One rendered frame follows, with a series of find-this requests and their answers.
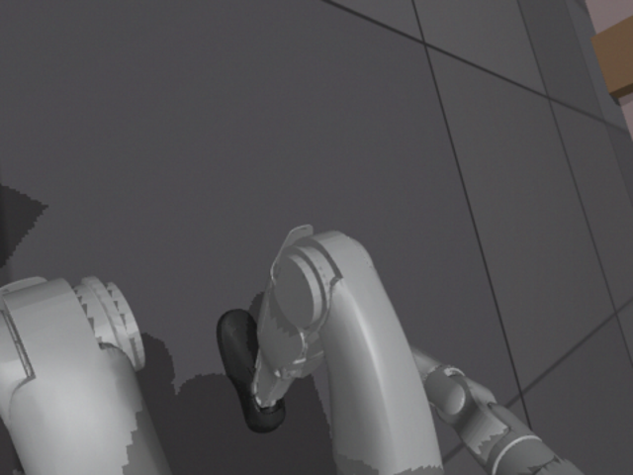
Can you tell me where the right robot arm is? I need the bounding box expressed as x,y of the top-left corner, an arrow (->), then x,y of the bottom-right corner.
424,365 -> 585,475

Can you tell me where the right robot foot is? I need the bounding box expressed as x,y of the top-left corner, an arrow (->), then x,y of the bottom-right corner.
217,309 -> 285,433

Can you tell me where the right robot hand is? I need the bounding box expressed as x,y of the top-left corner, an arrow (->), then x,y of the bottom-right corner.
409,343 -> 445,387

